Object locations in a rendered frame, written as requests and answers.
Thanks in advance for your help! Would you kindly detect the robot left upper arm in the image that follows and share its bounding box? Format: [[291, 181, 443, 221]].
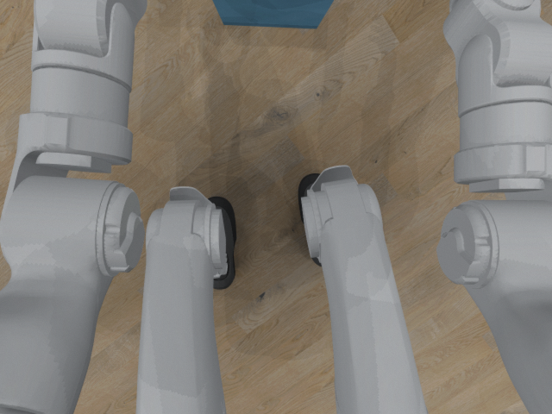
[[0, 175, 145, 414]]

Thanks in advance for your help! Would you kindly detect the right robot shin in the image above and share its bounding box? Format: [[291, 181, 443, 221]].
[[310, 165, 383, 228]]

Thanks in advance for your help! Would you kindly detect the robot right upper arm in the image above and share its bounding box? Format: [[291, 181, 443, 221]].
[[436, 200, 552, 414]]

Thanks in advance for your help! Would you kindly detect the carton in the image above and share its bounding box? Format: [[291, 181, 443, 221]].
[[212, 0, 334, 29]]

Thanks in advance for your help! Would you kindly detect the robot left thigh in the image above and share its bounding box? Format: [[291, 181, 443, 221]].
[[136, 200, 227, 414]]

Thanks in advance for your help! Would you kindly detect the robot left forearm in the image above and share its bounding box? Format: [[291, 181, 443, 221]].
[[0, 0, 147, 264]]

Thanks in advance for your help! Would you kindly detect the robot right forearm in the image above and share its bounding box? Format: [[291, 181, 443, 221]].
[[443, 0, 552, 202]]

